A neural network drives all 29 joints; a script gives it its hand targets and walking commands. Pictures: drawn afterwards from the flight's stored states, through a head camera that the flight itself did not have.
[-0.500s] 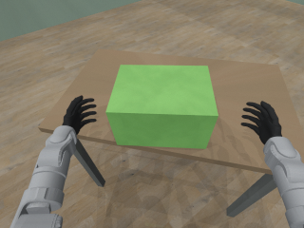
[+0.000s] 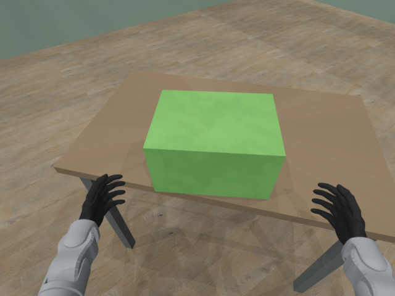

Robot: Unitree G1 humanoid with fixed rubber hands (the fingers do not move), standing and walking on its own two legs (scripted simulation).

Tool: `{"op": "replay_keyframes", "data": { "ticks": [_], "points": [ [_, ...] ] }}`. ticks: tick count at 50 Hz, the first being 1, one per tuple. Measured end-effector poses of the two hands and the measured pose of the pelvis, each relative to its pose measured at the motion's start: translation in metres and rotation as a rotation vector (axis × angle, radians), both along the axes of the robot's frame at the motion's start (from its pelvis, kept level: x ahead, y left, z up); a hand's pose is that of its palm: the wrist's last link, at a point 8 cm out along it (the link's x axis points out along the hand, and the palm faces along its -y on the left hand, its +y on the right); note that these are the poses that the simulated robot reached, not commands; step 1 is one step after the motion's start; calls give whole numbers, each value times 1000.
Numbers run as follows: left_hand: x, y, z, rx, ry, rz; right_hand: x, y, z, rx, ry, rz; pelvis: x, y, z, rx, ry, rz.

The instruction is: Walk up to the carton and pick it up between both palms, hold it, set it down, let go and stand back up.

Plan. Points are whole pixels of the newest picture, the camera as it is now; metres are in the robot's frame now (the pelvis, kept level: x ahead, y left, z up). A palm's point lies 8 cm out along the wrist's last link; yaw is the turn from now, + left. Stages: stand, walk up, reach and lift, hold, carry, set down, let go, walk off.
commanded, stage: set down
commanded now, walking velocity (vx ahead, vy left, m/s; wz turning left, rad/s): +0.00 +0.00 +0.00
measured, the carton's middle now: (213, 142) +0.47 +0.00 +0.02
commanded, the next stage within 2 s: let go in 1.66 s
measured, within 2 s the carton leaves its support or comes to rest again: neither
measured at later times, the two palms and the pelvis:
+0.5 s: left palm (96, 247) +0.20 +0.24 -0.01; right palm (339, 259) +0.19 -0.24 -0.01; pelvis +0.01 +0.01 +0.00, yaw +0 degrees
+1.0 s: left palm (103, 262) +0.19 +0.23 -0.06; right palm (332, 275) +0.17 -0.24 -0.05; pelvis +0.00 +0.00 +0.00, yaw -1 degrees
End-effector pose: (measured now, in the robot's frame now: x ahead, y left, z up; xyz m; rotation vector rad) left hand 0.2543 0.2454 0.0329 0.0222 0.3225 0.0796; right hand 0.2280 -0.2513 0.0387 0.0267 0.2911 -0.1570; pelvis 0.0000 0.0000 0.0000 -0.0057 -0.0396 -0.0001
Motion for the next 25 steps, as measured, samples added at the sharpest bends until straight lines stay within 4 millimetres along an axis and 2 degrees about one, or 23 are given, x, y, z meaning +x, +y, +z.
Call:
{"op": "replay_keyframes", "data": {
  "ticks": [4,8,12,17,25],
  "points": [
    [-7,-1,-3,7,-19,5,-7,4,-2,8,-2,4,-2,1,-1,1,17,-2],
    [-4,0,-5,20,-33,2,-3,7,-1,2,-16,14,-4,3,-1,1,31,-4],
    [-5,1,-19,21,20,-3,-3,10,-12,-13,32,16,-4,5,-1,0,27,-8],
    [-21,-3,-30,12,60,-1,-18,14,-30,-17,93,7,2,7,0,-2,19,-11],
    [-51,-6,-47,37,154,10,-41,13,-47,-41,162,11,6,7,0,-1,-17,-7]
  ]
}}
